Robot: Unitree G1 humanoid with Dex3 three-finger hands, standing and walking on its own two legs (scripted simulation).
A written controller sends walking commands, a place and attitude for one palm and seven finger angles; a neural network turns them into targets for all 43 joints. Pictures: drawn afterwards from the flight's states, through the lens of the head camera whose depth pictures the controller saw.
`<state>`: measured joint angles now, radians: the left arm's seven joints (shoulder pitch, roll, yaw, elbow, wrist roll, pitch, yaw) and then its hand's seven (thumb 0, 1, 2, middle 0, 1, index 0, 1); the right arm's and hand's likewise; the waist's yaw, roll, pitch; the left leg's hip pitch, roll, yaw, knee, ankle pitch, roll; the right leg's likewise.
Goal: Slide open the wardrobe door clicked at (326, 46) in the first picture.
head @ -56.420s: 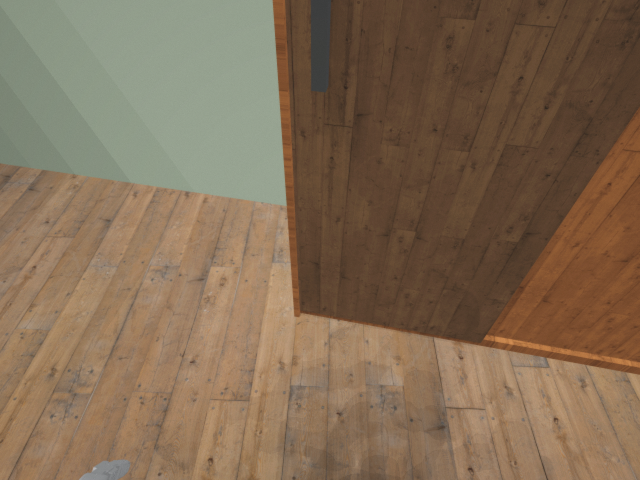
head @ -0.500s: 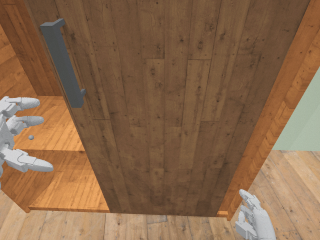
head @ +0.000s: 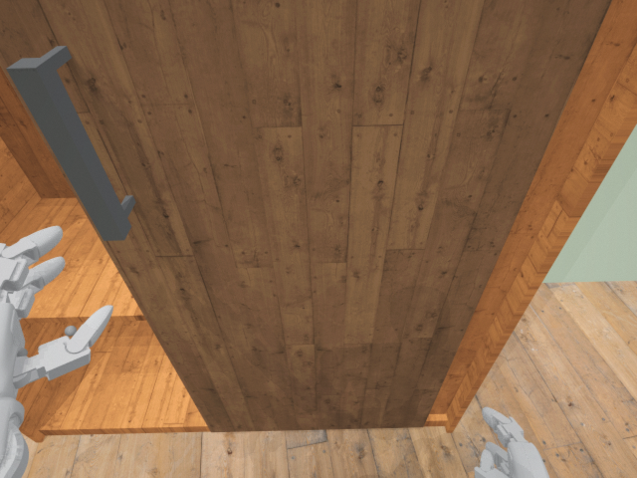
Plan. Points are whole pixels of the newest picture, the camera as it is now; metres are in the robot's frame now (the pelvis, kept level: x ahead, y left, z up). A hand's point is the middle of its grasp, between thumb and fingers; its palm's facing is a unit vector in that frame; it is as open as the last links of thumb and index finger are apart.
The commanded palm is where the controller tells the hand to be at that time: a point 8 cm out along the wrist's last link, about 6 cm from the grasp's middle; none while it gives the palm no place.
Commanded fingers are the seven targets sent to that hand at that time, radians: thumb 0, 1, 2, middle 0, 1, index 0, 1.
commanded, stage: draw the hand back to the body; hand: left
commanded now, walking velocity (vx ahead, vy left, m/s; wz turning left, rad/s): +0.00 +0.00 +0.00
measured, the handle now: (90, 151) +0.38 +0.31 +0.25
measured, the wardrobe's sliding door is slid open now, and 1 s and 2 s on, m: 0.53 0.53 0.53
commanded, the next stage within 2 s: step back with the hand held close in 0.50 s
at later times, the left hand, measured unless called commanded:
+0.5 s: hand (77, 351) +0.18 +0.25 +0.16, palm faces +0.44 -0.82 -0.36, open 7.5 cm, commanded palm +0.13 +0.29 +0.17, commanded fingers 0.00 0.90 0.90 -0.20 -0.30 -0.20 -0.30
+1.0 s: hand (63, 360) +0.17 +0.27 +0.15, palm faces +0.33 -0.82 -0.47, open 7.4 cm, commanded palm +0.11 +0.31 +0.17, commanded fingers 0.00 0.90 0.90 -0.20 -0.30 -0.20 -0.30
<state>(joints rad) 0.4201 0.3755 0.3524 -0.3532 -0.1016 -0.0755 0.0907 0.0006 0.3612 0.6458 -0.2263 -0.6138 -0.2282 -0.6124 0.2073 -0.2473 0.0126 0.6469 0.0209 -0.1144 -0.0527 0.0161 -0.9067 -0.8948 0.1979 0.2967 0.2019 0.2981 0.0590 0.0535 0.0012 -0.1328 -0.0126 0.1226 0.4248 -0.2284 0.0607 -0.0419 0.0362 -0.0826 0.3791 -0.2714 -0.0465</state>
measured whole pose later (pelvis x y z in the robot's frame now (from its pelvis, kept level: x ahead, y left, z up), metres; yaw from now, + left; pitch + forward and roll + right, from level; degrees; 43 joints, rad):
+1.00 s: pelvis -0.04 +0.02 +0.00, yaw -2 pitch +0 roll -1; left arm 0.54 0.43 0.37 -0.48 -0.07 -0.14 0.11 0.01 0.88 0.90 -0.21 -0.31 -0.21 -0.30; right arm 0.19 -0.25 0.00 0.54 0.02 0.01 -0.08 0.01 -0.91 -0.89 0.20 0.30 0.20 0.30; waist 0.02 0.02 0.02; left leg -0.29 0.00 0.16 0.46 -0.18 0.09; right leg -0.22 0.04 -0.05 0.44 -0.22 -0.02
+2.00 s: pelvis -0.18 +0.04 -0.02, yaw +0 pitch +1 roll -5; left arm 0.53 0.44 0.45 -0.53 -0.07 -0.27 0.13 0.01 0.88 0.90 -0.21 -0.31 -0.21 -0.30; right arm 0.21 -0.18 -0.02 0.61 -0.01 -0.11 -0.04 0.01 -0.91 -0.89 0.20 0.30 0.20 0.30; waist 0.06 0.01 -0.02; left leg -0.52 0.04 0.17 0.44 -0.07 0.01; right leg -0.17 0.07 -0.02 0.48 -0.39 -0.05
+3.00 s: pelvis -0.33 +0.10 -0.01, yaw -1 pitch -2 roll +0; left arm 0.48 0.36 0.40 -0.41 -0.01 -0.21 0.14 0.01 0.88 0.90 -0.21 -0.31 -0.21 -0.30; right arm 0.26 -0.20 0.00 0.72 -0.01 -0.12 -0.03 0.01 -0.90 -0.89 0.20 0.30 0.20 0.30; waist 0.03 -0.01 -0.02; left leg -0.41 0.04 0.05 0.83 -0.39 0.01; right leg -0.26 -0.01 -0.08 0.58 -0.29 -0.04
